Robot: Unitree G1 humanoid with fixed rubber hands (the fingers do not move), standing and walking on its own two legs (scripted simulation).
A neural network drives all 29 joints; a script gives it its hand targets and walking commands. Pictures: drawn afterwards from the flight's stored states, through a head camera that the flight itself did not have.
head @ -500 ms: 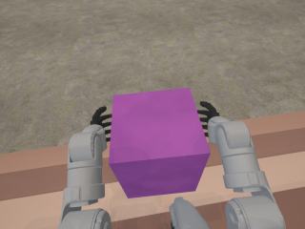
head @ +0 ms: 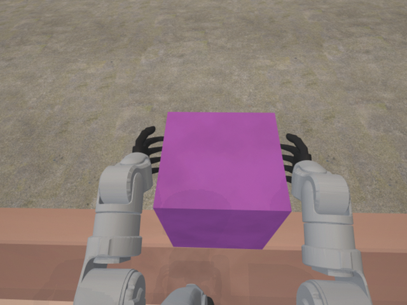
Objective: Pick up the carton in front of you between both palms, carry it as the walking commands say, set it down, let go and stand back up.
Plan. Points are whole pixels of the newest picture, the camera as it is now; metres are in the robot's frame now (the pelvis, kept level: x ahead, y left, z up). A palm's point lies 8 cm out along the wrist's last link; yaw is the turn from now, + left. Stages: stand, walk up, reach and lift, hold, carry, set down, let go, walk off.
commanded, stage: carry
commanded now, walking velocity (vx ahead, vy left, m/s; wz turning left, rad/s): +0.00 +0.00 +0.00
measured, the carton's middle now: (219, 186) +0.35 +0.02 +0.02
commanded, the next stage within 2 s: none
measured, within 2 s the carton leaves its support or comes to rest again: neither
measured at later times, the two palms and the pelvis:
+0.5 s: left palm (181, 109) +0.70 +0.15 -0.07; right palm (270, 103) +0.72 -0.14 -0.06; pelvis +0.37 -0.02 -0.19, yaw +0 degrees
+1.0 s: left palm (198, 85) +1.07 +0.14 -0.23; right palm (260, 90) +1.04 -0.16 -0.24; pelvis +0.72 +0.02 -0.33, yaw +0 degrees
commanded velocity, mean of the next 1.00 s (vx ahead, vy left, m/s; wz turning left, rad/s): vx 0.00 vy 0.00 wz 0.00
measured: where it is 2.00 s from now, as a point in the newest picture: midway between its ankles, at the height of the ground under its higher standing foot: (221, 183)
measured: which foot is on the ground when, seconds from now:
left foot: up 0.00-0.00, down 0.02-0.44, up 0.46-0.84, down 0.86-1.00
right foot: down 0.00-0.02, up 0.04-0.40, down 0.42-0.86, up 0.88-1.00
